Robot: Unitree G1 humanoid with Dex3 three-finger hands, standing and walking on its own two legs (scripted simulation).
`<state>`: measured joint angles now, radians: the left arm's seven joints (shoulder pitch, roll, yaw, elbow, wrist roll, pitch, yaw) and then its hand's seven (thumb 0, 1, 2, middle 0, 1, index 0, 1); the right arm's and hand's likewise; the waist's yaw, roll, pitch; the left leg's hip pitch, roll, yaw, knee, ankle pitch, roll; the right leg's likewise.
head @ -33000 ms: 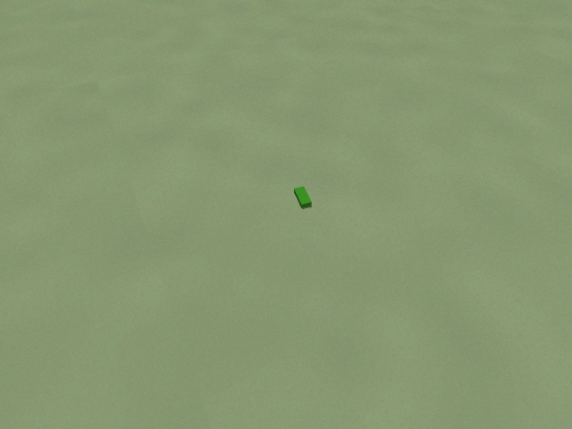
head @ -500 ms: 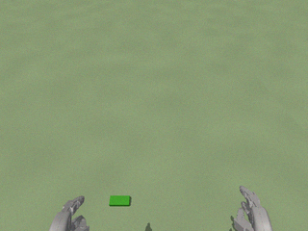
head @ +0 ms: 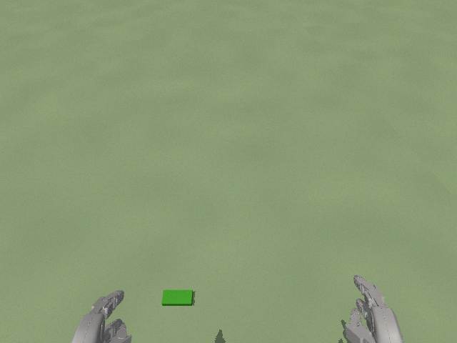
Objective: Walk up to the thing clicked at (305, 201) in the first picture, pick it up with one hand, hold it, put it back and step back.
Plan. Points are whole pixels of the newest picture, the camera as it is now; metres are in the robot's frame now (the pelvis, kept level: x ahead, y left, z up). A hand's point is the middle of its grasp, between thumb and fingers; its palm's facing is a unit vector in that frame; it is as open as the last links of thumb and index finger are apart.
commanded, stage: stand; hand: left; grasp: from above
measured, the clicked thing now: (177, 297) +0.43 +0.22 -0.70
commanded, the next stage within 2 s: none
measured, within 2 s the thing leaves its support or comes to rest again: neither
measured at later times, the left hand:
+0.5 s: hand out of the picture +0.04 +0.24 -0.11, palm faces +0.05 -0.94 -0.34, open 7.4 cm
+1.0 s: hand out of the picture +0.04 +0.24 -0.09, palm faces +0.05 -0.93 -0.36, open 7.4 cm
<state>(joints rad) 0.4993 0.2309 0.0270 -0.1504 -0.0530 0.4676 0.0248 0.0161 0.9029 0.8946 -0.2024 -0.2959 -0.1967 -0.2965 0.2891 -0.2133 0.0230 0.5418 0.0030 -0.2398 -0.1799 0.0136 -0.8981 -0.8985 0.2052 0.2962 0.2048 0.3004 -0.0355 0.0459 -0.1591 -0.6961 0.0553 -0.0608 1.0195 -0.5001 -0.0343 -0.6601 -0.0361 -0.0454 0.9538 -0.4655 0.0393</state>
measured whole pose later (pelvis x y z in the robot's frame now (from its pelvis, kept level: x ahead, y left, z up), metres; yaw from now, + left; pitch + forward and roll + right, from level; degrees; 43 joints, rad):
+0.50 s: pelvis +0.00 +0.00 +0.05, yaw +1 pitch -2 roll +0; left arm 0.24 0.28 0.04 0.97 0.04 0.03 0.04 0.01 0.90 0.89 -0.20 -0.30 -0.20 -0.30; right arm 0.20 -0.29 -0.05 0.99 -0.04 0.00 -0.02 0.01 -0.90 -0.90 0.20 0.30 0.20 0.30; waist 0.02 0.01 0.06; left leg -0.26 0.02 -0.03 0.62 -0.32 -0.02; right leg -0.24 -0.07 -0.04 0.60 -0.31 0.04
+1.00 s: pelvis -0.01 -0.01 +0.07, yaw +1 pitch -4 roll +0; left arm 0.15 0.30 0.04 1.14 0.03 0.01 0.03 0.01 0.90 0.89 -0.20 -0.30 -0.20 -0.30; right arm 0.16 -0.31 -0.03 1.11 -0.03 0.01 -0.01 0.01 -0.90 -0.90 0.20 0.30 0.20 0.30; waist 0.02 0.03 0.07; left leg -0.12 0.03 -0.04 0.40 -0.20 -0.04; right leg -0.11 -0.05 -0.06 0.39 -0.20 0.03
